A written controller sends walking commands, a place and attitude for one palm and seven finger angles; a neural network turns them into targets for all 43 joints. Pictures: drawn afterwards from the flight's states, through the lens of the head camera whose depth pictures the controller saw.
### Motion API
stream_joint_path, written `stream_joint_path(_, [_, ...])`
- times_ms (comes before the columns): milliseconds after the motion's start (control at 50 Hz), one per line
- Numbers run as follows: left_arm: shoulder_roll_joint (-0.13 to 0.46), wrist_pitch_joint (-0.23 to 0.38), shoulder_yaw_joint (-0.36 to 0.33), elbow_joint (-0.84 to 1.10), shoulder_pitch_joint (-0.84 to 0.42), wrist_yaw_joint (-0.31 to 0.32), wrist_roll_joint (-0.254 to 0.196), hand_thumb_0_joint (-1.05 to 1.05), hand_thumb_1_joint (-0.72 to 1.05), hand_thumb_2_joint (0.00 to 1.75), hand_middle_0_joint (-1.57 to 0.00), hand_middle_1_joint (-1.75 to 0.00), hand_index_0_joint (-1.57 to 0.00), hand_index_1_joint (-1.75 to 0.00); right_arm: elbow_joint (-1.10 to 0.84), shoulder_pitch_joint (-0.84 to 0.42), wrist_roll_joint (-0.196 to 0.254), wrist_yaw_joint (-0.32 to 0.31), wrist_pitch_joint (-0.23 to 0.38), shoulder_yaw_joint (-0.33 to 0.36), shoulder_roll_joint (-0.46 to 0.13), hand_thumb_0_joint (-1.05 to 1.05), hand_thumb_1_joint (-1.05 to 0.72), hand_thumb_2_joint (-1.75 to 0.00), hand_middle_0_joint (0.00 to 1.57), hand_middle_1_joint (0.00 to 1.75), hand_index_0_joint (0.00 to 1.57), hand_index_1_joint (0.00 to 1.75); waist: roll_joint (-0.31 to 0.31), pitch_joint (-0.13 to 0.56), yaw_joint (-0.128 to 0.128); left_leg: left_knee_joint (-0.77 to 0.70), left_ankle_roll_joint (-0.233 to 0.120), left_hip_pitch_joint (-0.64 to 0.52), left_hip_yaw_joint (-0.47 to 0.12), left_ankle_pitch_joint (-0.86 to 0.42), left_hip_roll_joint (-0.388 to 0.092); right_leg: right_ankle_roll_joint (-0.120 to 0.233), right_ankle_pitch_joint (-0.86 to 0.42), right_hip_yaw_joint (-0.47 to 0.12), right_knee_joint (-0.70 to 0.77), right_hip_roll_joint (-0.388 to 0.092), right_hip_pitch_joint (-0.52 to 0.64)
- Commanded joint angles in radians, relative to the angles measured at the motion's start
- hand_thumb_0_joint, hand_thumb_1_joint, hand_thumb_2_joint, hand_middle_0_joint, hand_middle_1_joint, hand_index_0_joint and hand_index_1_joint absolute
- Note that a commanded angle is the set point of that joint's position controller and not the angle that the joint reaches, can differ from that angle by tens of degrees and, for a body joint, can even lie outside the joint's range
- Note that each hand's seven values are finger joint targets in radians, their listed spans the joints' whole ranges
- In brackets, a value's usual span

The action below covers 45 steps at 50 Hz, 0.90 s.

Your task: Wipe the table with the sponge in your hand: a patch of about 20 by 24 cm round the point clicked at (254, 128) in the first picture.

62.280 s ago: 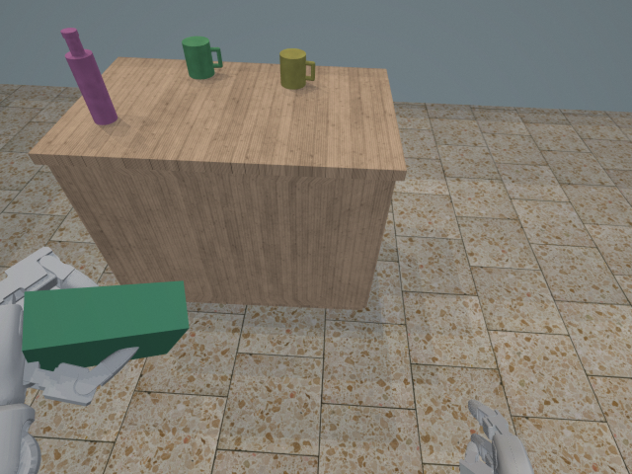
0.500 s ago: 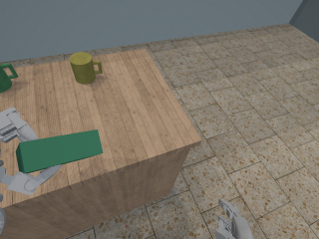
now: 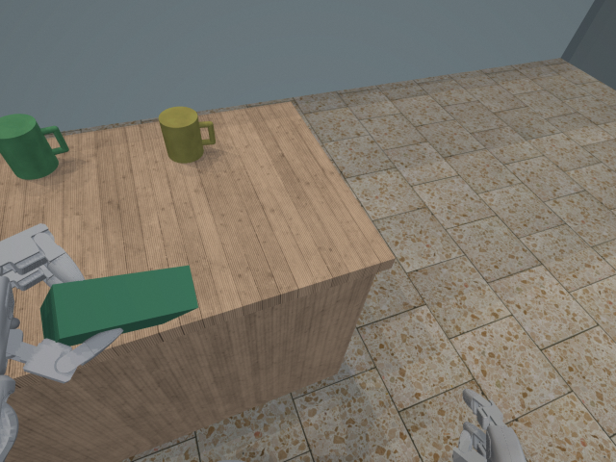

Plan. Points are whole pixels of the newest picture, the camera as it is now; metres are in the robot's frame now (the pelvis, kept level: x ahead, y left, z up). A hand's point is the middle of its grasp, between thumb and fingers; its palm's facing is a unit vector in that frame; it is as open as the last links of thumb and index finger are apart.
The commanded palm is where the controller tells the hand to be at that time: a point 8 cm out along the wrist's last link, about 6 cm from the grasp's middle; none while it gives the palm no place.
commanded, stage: come to a stop and stand still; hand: left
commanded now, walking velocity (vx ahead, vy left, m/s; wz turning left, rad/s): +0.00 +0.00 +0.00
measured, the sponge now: (138, 304) +0.25 +0.21 +0.10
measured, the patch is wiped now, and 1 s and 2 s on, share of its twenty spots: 0.90 0.90 0.90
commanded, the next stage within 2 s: look again from close up in 0.96 s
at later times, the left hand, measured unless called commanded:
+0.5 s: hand (41, 287) +0.22 +0.27 +0.17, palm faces +0.45 -0.81 -0.39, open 8.6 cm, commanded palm +0.16 +0.29 +0.18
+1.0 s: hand (80, 263) +0.25 +0.25 +0.17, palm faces +0.41 -0.80 -0.43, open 8.6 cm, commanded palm +0.19 +0.28 +0.18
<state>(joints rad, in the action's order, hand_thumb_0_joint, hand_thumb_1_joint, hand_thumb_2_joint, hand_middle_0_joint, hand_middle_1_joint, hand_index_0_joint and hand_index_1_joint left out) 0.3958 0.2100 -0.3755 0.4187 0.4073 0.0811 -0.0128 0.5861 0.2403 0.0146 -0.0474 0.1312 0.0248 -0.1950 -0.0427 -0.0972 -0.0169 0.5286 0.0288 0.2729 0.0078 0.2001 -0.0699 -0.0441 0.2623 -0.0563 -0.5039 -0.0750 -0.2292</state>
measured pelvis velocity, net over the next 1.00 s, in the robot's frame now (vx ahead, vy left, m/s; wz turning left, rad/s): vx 0.04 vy -0.01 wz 0.04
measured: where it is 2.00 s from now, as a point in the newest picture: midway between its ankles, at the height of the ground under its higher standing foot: outside the picture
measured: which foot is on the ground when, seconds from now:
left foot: down 0.00-1.00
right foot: down 0.00-1.00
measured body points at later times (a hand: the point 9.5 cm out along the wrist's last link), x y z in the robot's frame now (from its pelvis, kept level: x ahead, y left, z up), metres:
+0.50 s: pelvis +0.01 +0.01 +0.00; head +0.05 +0.04 +0.45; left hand +0.19 +0.31 +0.19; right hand +0.20 -0.20 -0.08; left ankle +0.06 +0.14 -0.73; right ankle +0.04 -0.18 -0.73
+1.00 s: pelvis +0.04 -0.01 +0.00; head +0.08 +0.01 +0.45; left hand +0.23 +0.29 +0.19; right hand +0.23 -0.23 -0.08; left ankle +0.06 +0.14 -0.73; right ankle +0.05 -0.18 -0.73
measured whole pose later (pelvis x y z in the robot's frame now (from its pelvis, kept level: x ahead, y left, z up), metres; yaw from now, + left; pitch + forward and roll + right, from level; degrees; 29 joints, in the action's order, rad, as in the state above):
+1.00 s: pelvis +0.04 -0.01 +0.00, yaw +2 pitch -1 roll -1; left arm 0.37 0.21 -0.39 0.50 0.44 0.10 -0.03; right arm 0.60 0.17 0.02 -0.02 0.11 0.03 -0.19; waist -0.01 -0.10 -0.02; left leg 0.52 0.05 0.26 -0.05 0.24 -0.06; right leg -0.08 0.26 -0.09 -0.44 -0.03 -0.17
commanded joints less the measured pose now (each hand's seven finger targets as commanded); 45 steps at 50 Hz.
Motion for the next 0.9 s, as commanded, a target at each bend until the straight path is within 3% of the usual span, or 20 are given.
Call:
stream_joint_path(0, [0.149, 0.094, -0.113, 0.265, -0.178, 0.039, -0.006, 0.00, 0.10, 1.30, -1.20, -1.60, -1.20, -1.60, -0.153, -0.123, 0.007, 0.010, 0.093, 0.035, -0.117, 0.00, -0.90, -0.90, 0.20, 0.30, 0.20, 0.30, 0.133, 0.147, -0.014, -0.129, -0.060, 0.040, 0.043, 0.331, 0.024, 0.044, 0.063, 0.047, 0.107, 0.071, 0.069])
stream_joint_path(40, [0.116, 0.091, -0.066, 0.271, -0.155, 0.032, -0.004, 0.00, 0.10, 1.30, -1.20, -1.60, -1.20, -1.60, -0.131, -0.109, -0.006, 0.016, 0.104, 0.034, -0.111, 0.00, -0.90, -0.90, 0.20, 0.30, 0.20, 0.30, 0.074, 0.135, -0.003, -0.052, -0.041, -0.049, 0.055, 0.278, 0.072, 0.066, 0.155, -0.040, 0.203, 0.037, -0.053])
stream_joint_path(80, [0.084, 0.087, -0.030, 0.253, -0.151, 0.022, 0.001, 0.00, 0.10, 1.30, -1.20, -1.60, -1.20, -1.60, -0.103, -0.103, -0.011, 0.021, 0.107, 0.031, -0.113, 0.00, -0.90, -0.90, 0.20, 0.30, 0.20, 0.30, 0.073, 0.076, 0.010, -0.076, -0.031, -0.054, 0.029, 0.321, 0.071, 0.068, 0.282, -0.049, 0.228, 0.050, -0.141])
stream_joint_path(100, [0.074, 0.081, -0.025, 0.252, -0.151, 0.019, 0.000, 0.00, 0.10, 1.30, -1.20, -1.60, -1.20, -1.60, -0.103, -0.109, -0.008, 0.020, 0.109, 0.033, -0.125, 0.00, -0.90, -0.90, 0.20, 0.30, 0.20, 0.30, 0.129, 0.055, 0.014, -0.146, -0.032, -0.049, -0.004, 0.346, 0.048, 0.056, 0.255, -0.006, 0.189, 0.080, -0.143])
stream_joint_path(140, [0.081, 0.084, -0.044, 0.216, -0.161, 0.024, 0.012, 0.00, 0.10, 1.30, -1.20, -1.60, -1.20, -1.60, -0.102, -0.116, -0.003, 0.024, 0.114, 0.027, -0.130, 0.00, -0.90, -0.90, 0.20, 0.30, 0.20, 0.30, 0.184, 0.074, -0.001, -0.247, -0.057, 0.074, -0.075, 0.402, -0.007, 0.030, 0.112, 0.068, 0.055, 0.125, 0.008])
stream_joint_path(180, [0.108, 0.087, -0.088, 0.179, -0.141, 0.030, 0.014, 0.00, 0.10, 1.30, -1.20, -1.60, -1.20, -1.60, -0.105, -0.114, 0.000, 0.029, 0.107, 0.031, -0.122, 0.00, -0.90, -0.90, 0.20, 0.30, 0.20, 0.30, 0.108, 0.105, -0.014, -0.202, -0.064, 0.098, -0.058, 0.357, -0.009, 0.028, 0.056, 0.059, 0.058, 0.114, 0.073])
stream_joint_path(200, [0.144, 0.087, -0.125, 0.188, -0.120, 0.033, 0.011, 0.00, 0.10, 1.30, -1.20, -1.60, -1.20, -1.60, -0.104, -0.118, 0.001, 0.027, 0.105, 0.032, -0.120, 0.00, -0.90, -0.90, 0.20, 0.30, 0.20, 0.30, 0.087, 0.127, -0.010, -0.176, -0.058, 0.032, -0.041, 0.301, 0.008, 0.030, 0.049, 0.041, 0.100, 0.108, 0.039])
stream_joint_path(240, [0.133, 0.093, -0.118, 0.213, -0.108, 0.029, 0.000, 0.00, 0.10, 1.30, -1.20, -1.60, -1.20, -1.60, -0.112, -0.125, -0.002, 0.028, 0.099, 0.026, -0.103, 0.00, -0.90, -0.90, 0.20, 0.30, 0.20, 0.30, 0.070, 0.122, -0.008, -0.123, -0.053, 0.012, -0.015, 0.266, 0.041, 0.043, 0.059, -0.002, 0.153, 0.080, 0.011])
stream_joint_path(280, [0.139, 0.103, -0.119, 0.267, -0.128, 0.022, -0.004, 0.00, 0.10, 1.30, -1.20, -1.60, -1.20, -1.60, -0.106, -0.132, -0.003, 0.030, 0.102, 0.024, -0.105, 0.00, -0.90, -0.90, 0.20, 0.30, 0.20, 0.30, 0.112, 0.102, -0.003, -0.152, -0.045, 0.017, -0.028, 0.309, 0.047, 0.046, 0.106, -0.018, 0.166, 0.086, -0.013])
stream_joint_path(300, [0.156, 0.104, -0.130, 0.311, -0.145, 0.022, -0.003, 0.00, 0.10, 1.30, -1.20, -1.60, -1.20, -1.60, -0.111, -0.140, -0.001, 0.028, 0.105, 0.027, -0.112, 0.00, -0.90, -0.90, 0.20, 0.30, 0.20, 0.30, 0.153, 0.106, 0.001, -0.183, -0.047, 0.001, -0.048, 0.314, 0.032, 0.040, 0.078, 0.005, 0.139, 0.102, -0.010])
stream_joint_path(340, [0.120, 0.109, -0.099, 0.334, -0.153, 0.024, 0.001, 0.00, 0.10, 1.30, -1.20, -1.60, -1.20, -1.60, -0.119, -0.138, 0.003, 0.031, 0.114, 0.026, -0.113, 0.00, -0.90, -0.90, 0.20, 0.30, 0.20, 0.30, 0.215, 0.134, -0.005, -0.221, -0.059, 0.033, -0.080, 0.304, 0.000, 0.029, -0.007, 0.052, 0.063, 0.121, 0.067])
stream_joint_path(360, [0.118, 0.109, -0.099, 0.330, -0.141, 0.026, 0.003, 0.00, 0.10, 1.30, -1.20, -1.60, -1.20, -1.60, -0.116, -0.135, 0.004, 0.033, 0.117, 0.027, -0.114, 0.00, -0.90, -0.90, 0.20, 0.30, 0.20, 0.30, 0.216, 0.157, -0.011, -0.213, -0.065, 0.031, -0.080, 0.278, -0.007, 0.028, -0.044, 0.052, 0.052, 0.118, 0.093])
stream_joint_path(460, [0.106, 0.089, -0.088, 0.287, -0.098, 0.035, -0.004, 0.00, 0.10, 1.30, -1.20, -1.60, -1.20, -1.60, -0.103, -0.116, 0.004, 0.037, 0.111, 0.035, -0.110, 0.00, -0.90, -0.90, 0.20, 0.30, 0.20, 0.30, 0.101, 0.197, -0.005, -0.089, -0.042, -0.079, -0.013, 0.032, 0.039, 0.040, -0.161, 0.001, 0.119, 0.073, 0.057])
stream_joint_path(520, [0.090, 0.077, -0.072, 0.251, -0.098, 0.033, -0.004, 0.00, 0.10, 1.30, -1.20, -1.60, -1.20, -1.60, -0.100, -0.122, 0.006, 0.034, 0.095, 0.037, -0.115, 0.00, -0.90, -0.90, 0.20, 0.30, 0.20, 0.30, 0.108, 0.168, 0.003, -0.102, -0.037, -0.078, -0.014, 0.007, 0.034, 0.032, -0.165, 0.024, 0.109, 0.080, 0.046])
stream_joint_path(600, [0.136, 0.069, -0.113, 0.274, -0.095, 0.038, -0.007, 0.00, 0.10, 1.30, -1.20, -1.60, -1.20, -1.60, -0.114, -0.147, 0.013, 0.030, 0.078, 0.041, -0.114, 0.00, -0.90, -0.90, 0.20, 0.30, 0.20, 0.30, 0.114, 0.180, -0.001, -0.097, -0.040, -0.097, -0.005, -0.039, 0.036, 0.031, -0.202, 0.018, 0.108, 0.078, 0.055])
stream_joint_path(620, [0.112, 0.070, -0.091, 0.274, -0.084, 0.036, -0.009, 0.00, 0.10, 1.30, -1.20, -1.60, -1.20, -1.60, -0.118, -0.141, 0.011, 0.029, 0.073, 0.040, -0.111, 0.00, -0.90, -0.90, 0.20, 0.30, 0.20, 0.30, 0.112, 0.182, -0.001, -0.095, -0.043, -0.088, -0.010, -0.054, 0.032, 0.030, -0.205, 0.031, 0.100, 0.075, 0.069])
stream_joint_path(700, [0.162, 0.067, -0.139, 0.318, -0.048, 0.044, -0.017, 0.00, 0.10, 1.30, -1.20, -1.60, -1.20, -1.60, -0.133, -0.158, 0.014, 0.025, 0.063, 0.042, -0.111, 0.00, -0.90, -0.90, 0.20, 0.30, 0.20, 0.30, 0.105, 0.207, -0.005, -0.078, -0.042, -0.111, 0.000, -0.113, 0.034, 0.032, -0.254, 0.020, 0.107, 0.065, 0.083])
stream_joint_path(720, [0.130, 0.067, -0.113, 0.315, -0.033, 0.041, -0.021, 0.00, 0.10, 1.30, -1.20, -1.60, -1.20, -1.60, -0.134, -0.148, 0.012, 0.025, 0.060, 0.042, -0.110, 0.00, -0.90, -0.90, 0.20, 0.30, 0.20, 0.30, 0.100, 0.210, -0.003, -0.073, -0.043, -0.107, -0.003, -0.135, 0.031, 0.034, -0.266, 0.029, 0.100, 0.062, 0.094])
stream_joint_path(840, [0.139, 0.056, -0.124, 0.299, -0.007, 0.044, -0.023, 0.00, 0.10, 1.30, -1.20, -1.60, -1.20, -1.60, -0.141, -0.140, 0.015, 0.020, 0.047, 0.047, -0.115, 0.00, -0.90, -0.90, 0.20, 0.30, 0.20, 0.30, 0.114, 0.216, -0.003, -0.071, -0.041, -0.121, 0.003, -0.176, 0.019, 0.031, -0.288, 0.032, 0.090, 0.059, 0.090])
stream_joint_path(880, [0.133, 0.052, -0.122, 0.281, -0.004, 0.043, -0.024, 0.00, 0.10, 1.30, -1.20, -1.60, -1.20, -1.60, -0.139, -0.134, 0.015, 0.020, 0.041, 0.050, -0.115, 0.00, -0.90, -0.90, 0.20, 0.30, 0.20, 0.30, 0.082, 0.219, 0.000, -0.059, -0.039, -0.126, 0.006, -0.173, 0.023, 0.034, -0.308, 0.021, 0.095, 0.053, 0.088])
